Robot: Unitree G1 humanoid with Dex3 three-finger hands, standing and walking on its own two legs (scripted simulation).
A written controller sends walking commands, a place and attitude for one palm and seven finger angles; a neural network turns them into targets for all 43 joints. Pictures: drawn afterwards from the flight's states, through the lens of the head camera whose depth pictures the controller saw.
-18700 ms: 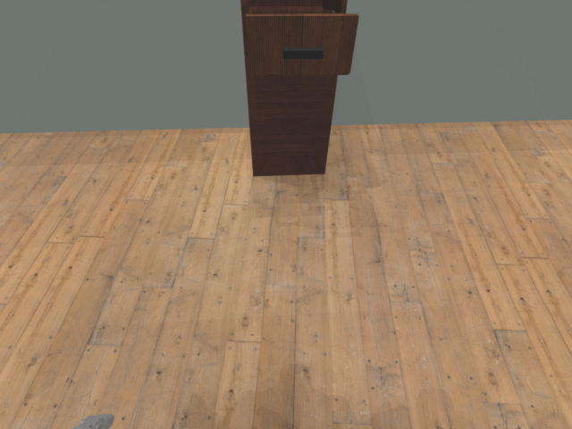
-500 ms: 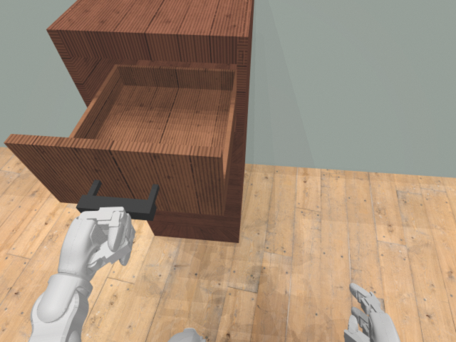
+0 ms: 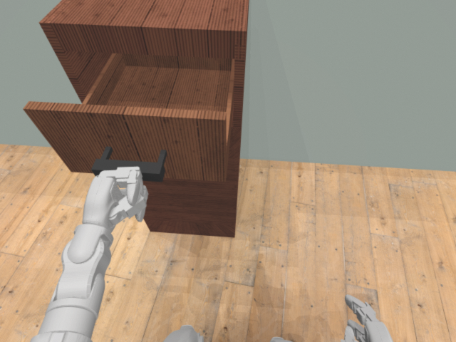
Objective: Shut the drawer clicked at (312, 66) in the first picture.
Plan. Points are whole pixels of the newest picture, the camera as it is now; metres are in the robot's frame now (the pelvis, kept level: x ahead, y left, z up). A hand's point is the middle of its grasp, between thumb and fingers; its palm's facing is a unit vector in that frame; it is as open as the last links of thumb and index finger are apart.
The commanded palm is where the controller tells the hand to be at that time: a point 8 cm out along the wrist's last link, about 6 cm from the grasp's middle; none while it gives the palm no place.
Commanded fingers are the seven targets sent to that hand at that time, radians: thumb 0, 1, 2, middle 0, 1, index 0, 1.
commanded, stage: push the drawer shut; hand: left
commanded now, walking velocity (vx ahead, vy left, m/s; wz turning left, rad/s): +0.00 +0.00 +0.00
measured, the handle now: (132, 161) +0.42 +0.19 +0.07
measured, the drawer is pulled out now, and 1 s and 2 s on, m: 0.17 0.06 0.00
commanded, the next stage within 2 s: pull the fist back off the drawer in 1.70 s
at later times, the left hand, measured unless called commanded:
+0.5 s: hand (148, 173) +0.39 +0.15 +0.07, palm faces -0.07 -1.00 -0.04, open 3.2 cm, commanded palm +0.37 +0.21 +0.07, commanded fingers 0.00 0.90 0.90 -1.40 -1.60 -1.40 -1.60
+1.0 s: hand (155, 147) +0.45 +0.15 +0.07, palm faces -0.07 -1.00 -0.03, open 3.2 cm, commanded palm +0.44 +0.21 +0.07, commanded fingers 0.00 0.90 0.90 -1.40 -1.60 -1.40 -1.60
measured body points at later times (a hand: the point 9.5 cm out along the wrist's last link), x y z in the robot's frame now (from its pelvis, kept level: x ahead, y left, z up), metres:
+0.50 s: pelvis +0.01 -0.01 +0.00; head +0.07 -0.01 +0.45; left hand +0.39 +0.21 +0.07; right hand +0.11 -0.27 -0.11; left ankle +0.04 +0.11 -0.69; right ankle -0.01 -0.11 -0.69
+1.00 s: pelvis -0.01 +0.00 -0.01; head +0.08 +0.00 +0.43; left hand +0.45 +0.21 +0.07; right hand +0.04 -0.27 -0.13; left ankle +0.04 +0.11 -0.69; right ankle -0.01 -0.11 -0.69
